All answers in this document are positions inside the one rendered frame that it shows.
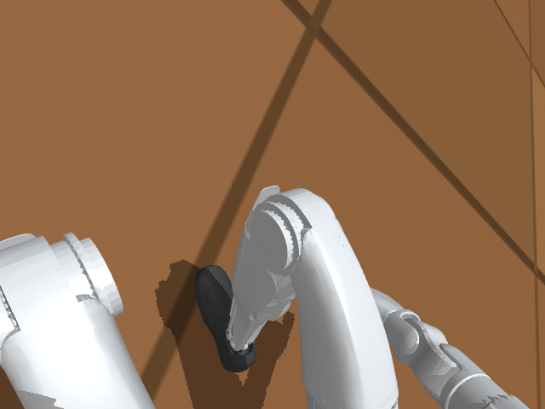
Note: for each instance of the right robot foot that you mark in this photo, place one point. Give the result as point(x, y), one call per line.
point(213, 290)

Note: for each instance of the right robot arm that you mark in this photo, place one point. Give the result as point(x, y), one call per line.
point(446, 373)

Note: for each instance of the right robot hand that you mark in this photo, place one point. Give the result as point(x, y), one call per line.
point(385, 304)

